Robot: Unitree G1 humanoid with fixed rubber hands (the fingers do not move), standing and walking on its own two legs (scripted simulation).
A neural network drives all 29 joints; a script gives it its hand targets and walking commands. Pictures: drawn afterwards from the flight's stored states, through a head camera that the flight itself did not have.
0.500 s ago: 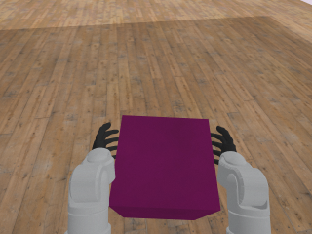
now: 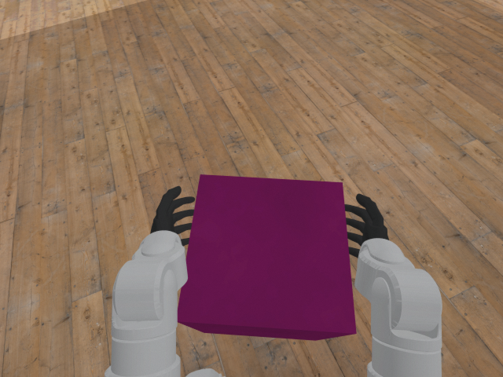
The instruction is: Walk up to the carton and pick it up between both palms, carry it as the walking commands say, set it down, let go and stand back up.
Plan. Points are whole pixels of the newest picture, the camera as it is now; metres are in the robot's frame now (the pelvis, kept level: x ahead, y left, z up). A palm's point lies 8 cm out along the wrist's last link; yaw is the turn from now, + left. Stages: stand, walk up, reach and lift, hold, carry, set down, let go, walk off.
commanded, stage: carry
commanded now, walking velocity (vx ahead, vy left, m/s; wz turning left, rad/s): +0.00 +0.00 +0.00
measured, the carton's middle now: (264, 267) +0.29 -0.01 -0.02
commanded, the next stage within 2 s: none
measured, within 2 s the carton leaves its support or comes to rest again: neither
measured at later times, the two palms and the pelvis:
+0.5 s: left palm (149, 212) +0.33 +0.15 +0.11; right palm (354, 216) +0.31 -0.13 +0.11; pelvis +0.04 +0.03 +0.00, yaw -2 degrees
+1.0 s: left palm (138, 217) +0.31 +0.16 +0.12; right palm (348, 222) +0.29 -0.12 +0.11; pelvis +0.03 +0.04 +0.00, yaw -2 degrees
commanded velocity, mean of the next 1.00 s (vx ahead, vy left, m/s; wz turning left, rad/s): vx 0.00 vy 0.00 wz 0.00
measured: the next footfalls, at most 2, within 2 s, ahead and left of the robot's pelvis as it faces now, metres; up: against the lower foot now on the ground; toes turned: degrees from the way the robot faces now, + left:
left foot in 0.22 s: +0.08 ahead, +0.14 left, +0.00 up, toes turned +6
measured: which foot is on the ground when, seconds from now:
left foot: up 0.00-0.20, down 0.22-1.00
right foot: down 0.00-1.00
